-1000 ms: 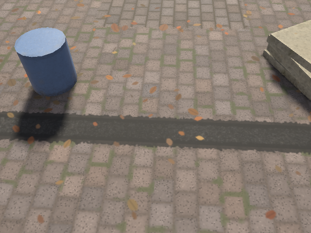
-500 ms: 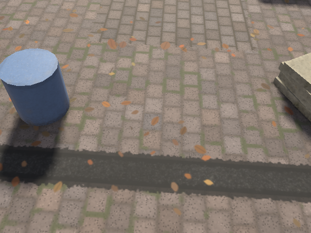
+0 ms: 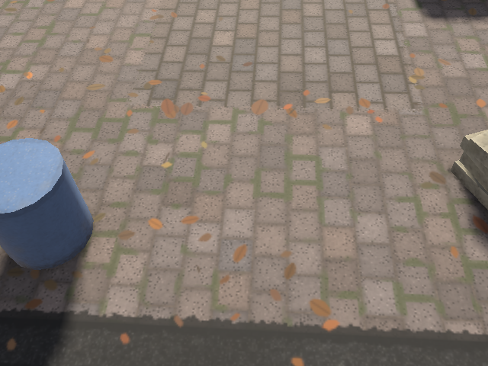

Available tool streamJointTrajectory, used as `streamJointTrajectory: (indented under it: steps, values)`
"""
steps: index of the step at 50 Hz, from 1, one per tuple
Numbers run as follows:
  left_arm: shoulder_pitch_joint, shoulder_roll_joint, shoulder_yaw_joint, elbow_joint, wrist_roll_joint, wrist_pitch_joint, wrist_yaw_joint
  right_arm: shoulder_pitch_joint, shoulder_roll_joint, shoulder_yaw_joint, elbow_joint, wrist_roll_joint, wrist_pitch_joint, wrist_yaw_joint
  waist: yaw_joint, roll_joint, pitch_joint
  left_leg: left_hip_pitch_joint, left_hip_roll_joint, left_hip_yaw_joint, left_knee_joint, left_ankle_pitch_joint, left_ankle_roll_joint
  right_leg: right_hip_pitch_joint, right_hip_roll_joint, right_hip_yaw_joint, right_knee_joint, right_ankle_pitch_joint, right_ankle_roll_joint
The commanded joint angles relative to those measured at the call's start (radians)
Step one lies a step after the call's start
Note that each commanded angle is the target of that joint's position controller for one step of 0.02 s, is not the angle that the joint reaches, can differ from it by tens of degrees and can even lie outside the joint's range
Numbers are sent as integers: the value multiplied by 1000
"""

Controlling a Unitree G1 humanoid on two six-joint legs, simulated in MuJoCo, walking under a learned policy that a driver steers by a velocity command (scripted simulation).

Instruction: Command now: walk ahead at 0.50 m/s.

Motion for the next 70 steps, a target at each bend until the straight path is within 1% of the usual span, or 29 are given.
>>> streamJointTrajectory:
  steps: [1, 8, 13, 16, 18, 19, 20, 21, 22, 23, 24, 25, 28, 30, 33, 36, 40, 41, 42, 43, 44, 45, 48, 50, 52, 53, 55, 59, 70]
  values:
    - [-7, 124, 31, -43, -3, -25, 2, 32, -64, -23, -56, -6, 6, -6, -22, -118, -56, -140, 75, -44, -49, 79, -15, 142, -272, 297, -269, 114, -181]
    - [79, 166, 41, 21, -14, -13, 26, -191, -25, -7, -109, -11, -6, 5, 42, -89, 15, -171, 52, -8, -428, 416, -39, 172, -220, 135, -312, 179, -138]
    - [162, 181, 45, 76, -24, 9, 31, -324, -30, -2, -156, 2, -19, 30, 83, -92, 50, -177, 19, 6, -565, 397, -19, 298, -274, 140, -263, 182, -131]
    - [152, 198, 53, 90, -28, 24, 40, -303, -57, -9, -160, 1, -27, 42, 49, -111, 32, -122, -2, 16, -610, 288, 20, 376, -307, 150, -187, 311, -106]
    - [115, 198, 51, 87, -28, 34, 44, -118, -109, -39, -105, -5, -28, 35, -58, -111, -81, 156, -60, 70, -650, 279, 64, 349, -251, 97, 26, 592, -69]
    - [117, 159, 34, 72, -15, 35, 47, 56, -166, -61, -60, -12, -26, 27, -127, -68, -215, 442, 19, -10, -607, 316, 113, 206, -203, 60, 262, 496, -36]
    - [230, 48, -1, 47, -8, 16, 38, 158, -271, -86, -45, -29, -20, 20, -104, 166, -370, 856, 284, -444, -640, 183, 265, -214, -42, 11, 661, 55, 41]
    - [215, 76, 2, 66, -21, -6, 34, 180, -192, -66, -40, -15, -14, 22, -128, 213, -432, 891, 348, -689, -783, 50, 299, -363, 2, 156, 815, -421, 39]
    - [128, 165, 29, 44, -53, -16, 29, 112, -142, -47, -45, -12, -15, 19, -127, 132, -262, 762, 319, -551, -809, -10, 243, -449, -54, 187, 878, -378, 24]
    - [66, 165, 31, 28, -60, -18, 30, 42, -116, -38, -54, -14, -15, 17, -98, 79, -161, 617, 282, -414, -836, 22, 206, -443, -108, 158, 843, -284, 18]
    - [32, 153, 33, 23, -44, -13, 36, -24, -86, -28, -53, -19, -19, 19, -66, 44, -75, 476, 238, -315, -870, 172, 191, -404, -134, 138, 779, -221, 29]
    - [52, 141, 40, 33, -31, 1, 42, -68, -62, -20, -54, -27, -27, 22, -24, 62, -44, 382, 201, -223, -889, 352, 176, -332, -158, 138, 731, -180, 39]
    - [125, 78, 32, 59, -16, 36, 50, -100, -66, -21, -26, -35, -41, 25, 36, 49, -56, 271, 172, -68, -893, 786, 198, -211, -143, 111, 665, -140, 81]
    - [80, 57, 26, 39, -5, 42, 53, -108, -80, -23, -5, -32, -38, 13, 41, 46, -51, 262, 154, 1, -898, 875, 199, -219, -145, 97, 534, -50, 98]
    - [-19, 32, 12, 22, -2, 36, 40, -86, -94, -22, 24, -31, -18, -3, 3, 50, -66, 276, 109, 72, -895, 837, 173, -149, -126, 61, 297, 134, 95]
    - [-82, 53, 15, 7, -3, 38, 31, -43, -114, -25, 66, -22, 0, -7, -24, 43, -78, 350, 140, 47, -870, 786, 174, -120, -106, 65, 188, 176, 87]
    - [-59, 88, 29, 16, 9, 34, 27, -70, -107, -24, 97, 2, 24, -12, 17, 30, -78, 386, 139, 17, -728, 665, 128, -19, -81, 54, 25, 182, 30]
    - [-29, 133, 43, 28, 15, 32, 33, -19, -84, -18, 111, -8, 24, -12, 14, -23, -105, 366, 82, 32, -657, 585, 79, 89, -110, 90, -28, 447, 6]
    - [-14, 197, 55, 26, 22, 34, 42, 54, -56, -8, 115, -38, 13, -10, -32, -125, -179, 264, 9, 67, -550, 361, 27, 271, -219, 181, 55, 805, -50]
    - [2, 138, 39, 43, 24, 47, 47, 133, 10, 13, 142, -38, 14, -10, -44, -237, -264, 161, -45, 65, -445, 32, -26, 390, -328, 308, 65, 834, -181]
    - [-1, 67, 21, 48, 11, 56, 44, 72, -15, 10, 140, -30, 31, -14, -10, -220, -260, 145, -51, 32, -394, -199, -48, 343, -355, 364, 17, 690, -218]
    - [-36, 56, 12, 52, 10, 59, 39, 17, -35, 5, 123, -14, 50, -20, -13, -204, -220, 109, -42, 10, -373, -259, -53, 290, -341, 375, -29, 490, -208]
    - [-165, 99, 20, 39, 13, 58, 44, 0, -49, -6, 142, -19, 98, -43, -52, -185, -141, 178, -8, -14, -436, -115, -57, 88, -303, 341, -117, 142, -133]
    - [-227, 83, 17, 42, 5, 65, 48, 44, -19, 0, 179, -29, 102, -41, -91, -175, -121, 326, -24, 17, -615, 94, -42, -29, -221, 238, -129, -40, -62]
    - [-179, 74, 17, 72, -1, 71, 51, 7, -57, -3, 174, -39, 101, -37, -48, -112, -61, 300, 12, -8, -710, 99, -8, -48, -147, 162, -121, -268, 15]
    - [-175, 68, 17, 71, 1, 74, 54, -16, -91, -11, 183, -28, 95, -36, -13, -18, -6, 180, 5, -5, -710, -44, 11, 11, -102, 113, -102, -245, 38]
    - [-170, 62, 16, 90, 6, 67, 59, -53, -41, 1, 187, -27, 71, -34, -8, 2, -8, 141, 8, -9, -745, -16, 1, 105, -94, 107, -30, -74, 34]
    - [-150, 57, 20, 129, -6, 62, 59, -28, -45, 0, 213, -23, 47, -31, -15, -6, -71, 217, 1, 1, -719, 194, -17, 167, -95, 90, 41, 232, 4]
    - [-161, 63, 23, 209, -8, 88, 61, -5, -33, 10, 252, -21, 60, -34, -19, -30, -43, 245, -7, 13, -721, 243, -11, 176, -85, 79, 44, 241, 18]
